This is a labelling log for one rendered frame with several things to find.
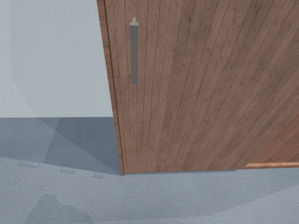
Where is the wardrobe door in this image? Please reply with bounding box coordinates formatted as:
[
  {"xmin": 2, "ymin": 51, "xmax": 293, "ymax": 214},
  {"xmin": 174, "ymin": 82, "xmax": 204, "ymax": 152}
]
[
  {"xmin": 250, "ymin": 112, "xmax": 299, "ymax": 163},
  {"xmin": 105, "ymin": 0, "xmax": 299, "ymax": 173}
]

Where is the handle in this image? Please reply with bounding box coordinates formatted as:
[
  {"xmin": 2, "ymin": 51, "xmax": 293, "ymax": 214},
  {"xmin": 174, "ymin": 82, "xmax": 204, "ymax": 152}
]
[{"xmin": 130, "ymin": 18, "xmax": 138, "ymax": 85}]

